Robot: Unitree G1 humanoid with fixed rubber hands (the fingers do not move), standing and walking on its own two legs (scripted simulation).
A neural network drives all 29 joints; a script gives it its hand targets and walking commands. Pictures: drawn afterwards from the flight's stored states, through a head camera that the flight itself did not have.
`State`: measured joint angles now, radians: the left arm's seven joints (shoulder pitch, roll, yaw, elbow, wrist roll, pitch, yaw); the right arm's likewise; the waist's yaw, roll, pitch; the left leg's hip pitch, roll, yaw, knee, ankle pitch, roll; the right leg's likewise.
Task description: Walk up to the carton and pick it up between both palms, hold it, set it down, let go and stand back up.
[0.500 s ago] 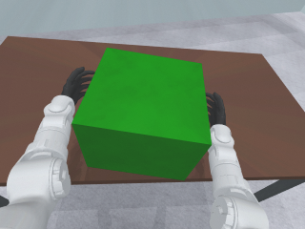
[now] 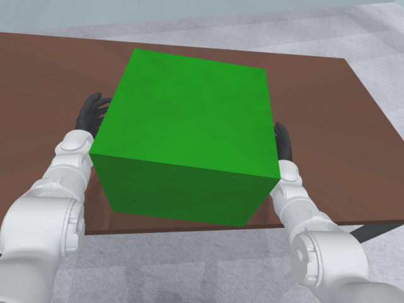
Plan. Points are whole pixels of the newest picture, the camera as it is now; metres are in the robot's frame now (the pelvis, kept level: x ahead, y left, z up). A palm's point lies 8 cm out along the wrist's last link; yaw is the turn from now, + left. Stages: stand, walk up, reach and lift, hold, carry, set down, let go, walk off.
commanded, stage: set down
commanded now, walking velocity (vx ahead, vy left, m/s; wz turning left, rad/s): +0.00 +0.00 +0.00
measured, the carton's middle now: (189, 139) +0.45 -0.03 +0.02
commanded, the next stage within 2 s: none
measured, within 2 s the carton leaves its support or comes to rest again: neither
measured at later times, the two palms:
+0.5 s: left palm (72, 147) +0.41 +0.21 +0.06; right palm (307, 170) +0.32 -0.26 +0.06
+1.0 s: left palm (76, 157) +0.39 +0.20 +0.04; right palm (303, 194) +0.29 -0.24 +0.04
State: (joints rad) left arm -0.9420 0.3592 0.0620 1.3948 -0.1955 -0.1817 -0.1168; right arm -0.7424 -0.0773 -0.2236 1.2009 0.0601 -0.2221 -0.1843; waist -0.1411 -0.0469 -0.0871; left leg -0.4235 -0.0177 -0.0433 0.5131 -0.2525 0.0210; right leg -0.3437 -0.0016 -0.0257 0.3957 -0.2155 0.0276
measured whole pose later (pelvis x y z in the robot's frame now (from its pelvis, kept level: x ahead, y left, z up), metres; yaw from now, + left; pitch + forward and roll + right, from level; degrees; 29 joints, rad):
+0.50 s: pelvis -0.04 +0.00 -0.01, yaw +0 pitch +11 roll -2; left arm -0.95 0.43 -0.17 1.50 -0.40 -0.26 -0.10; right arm -0.74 -0.23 0.02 1.22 0.34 -0.19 -0.15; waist -0.15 -0.05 -0.14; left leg -0.55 -0.01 -0.04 0.61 -0.25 0.02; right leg -0.48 0.00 -0.03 0.52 -0.23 0.02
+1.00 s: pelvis -0.03 +0.00 -0.01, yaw +0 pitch +11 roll -3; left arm -0.74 0.46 -0.17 1.14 -0.32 -0.16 -0.15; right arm -0.44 -0.21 0.07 0.86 0.36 -0.19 -0.20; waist -0.15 -0.05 -0.13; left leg -0.55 -0.01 -0.04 0.61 -0.25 0.02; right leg -0.47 0.00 -0.03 0.51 -0.22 0.02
